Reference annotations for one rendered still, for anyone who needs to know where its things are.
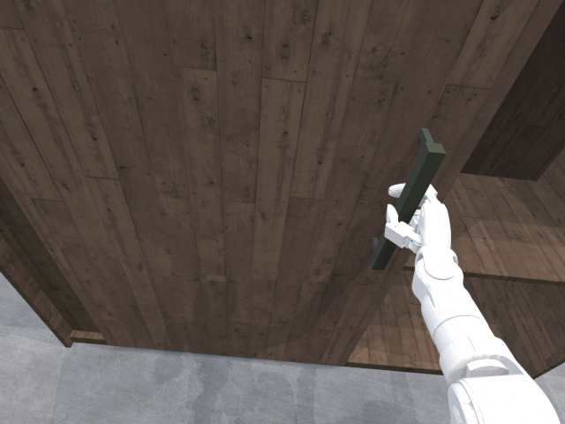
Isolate handle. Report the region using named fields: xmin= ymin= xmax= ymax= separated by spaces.
xmin=370 ymin=128 xmax=446 ymax=270

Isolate robot right upper arm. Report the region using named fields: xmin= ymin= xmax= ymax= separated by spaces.
xmin=448 ymin=375 xmax=556 ymax=424

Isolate robot right hand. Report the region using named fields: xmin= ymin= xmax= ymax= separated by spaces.
xmin=384 ymin=183 xmax=451 ymax=254

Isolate right robot forearm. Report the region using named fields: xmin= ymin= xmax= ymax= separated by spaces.
xmin=411 ymin=245 xmax=561 ymax=424

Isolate wardrobe door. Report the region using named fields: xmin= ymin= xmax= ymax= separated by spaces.
xmin=0 ymin=0 xmax=563 ymax=367
xmin=0 ymin=176 xmax=101 ymax=333

